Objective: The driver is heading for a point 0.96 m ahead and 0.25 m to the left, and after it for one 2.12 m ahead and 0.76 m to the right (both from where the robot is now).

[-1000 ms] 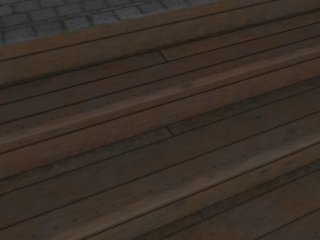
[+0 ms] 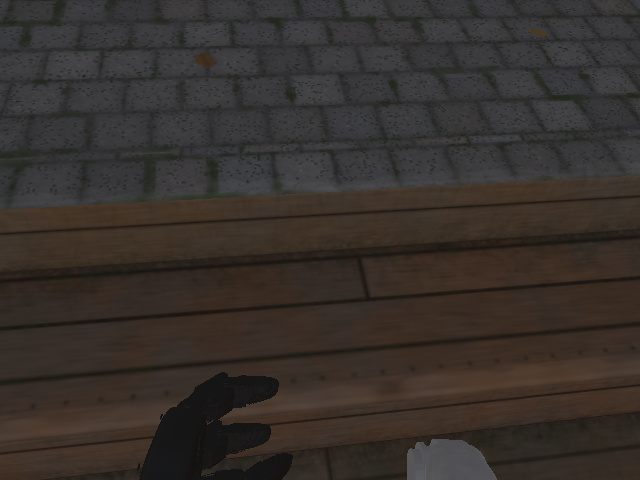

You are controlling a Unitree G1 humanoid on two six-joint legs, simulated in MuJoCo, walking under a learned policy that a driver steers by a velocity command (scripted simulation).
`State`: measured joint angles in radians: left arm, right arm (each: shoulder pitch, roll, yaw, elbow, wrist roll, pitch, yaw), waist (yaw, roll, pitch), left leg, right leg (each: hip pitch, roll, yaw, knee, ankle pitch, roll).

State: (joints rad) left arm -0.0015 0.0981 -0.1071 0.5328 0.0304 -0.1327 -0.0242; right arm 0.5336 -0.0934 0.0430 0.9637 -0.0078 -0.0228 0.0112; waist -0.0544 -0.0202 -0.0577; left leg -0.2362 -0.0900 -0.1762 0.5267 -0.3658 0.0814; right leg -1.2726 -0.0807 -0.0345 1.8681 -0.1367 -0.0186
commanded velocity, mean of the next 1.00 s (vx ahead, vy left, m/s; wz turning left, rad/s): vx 0.07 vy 0.00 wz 0.57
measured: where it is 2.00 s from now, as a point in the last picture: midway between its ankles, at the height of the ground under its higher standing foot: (155, 476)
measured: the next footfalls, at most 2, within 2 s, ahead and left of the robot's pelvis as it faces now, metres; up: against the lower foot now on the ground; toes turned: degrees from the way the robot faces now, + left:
right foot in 0.12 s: +0.30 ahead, -0.14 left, +0.16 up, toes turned +0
left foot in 0.66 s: +0.24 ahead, +0.11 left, +0.16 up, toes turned +30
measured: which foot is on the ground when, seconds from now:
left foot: down 0.00-0.12, up 0.14-0.64, down 0.66-1.00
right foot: up 0.00-0.10, down 0.12-0.66, up 0.68-1.00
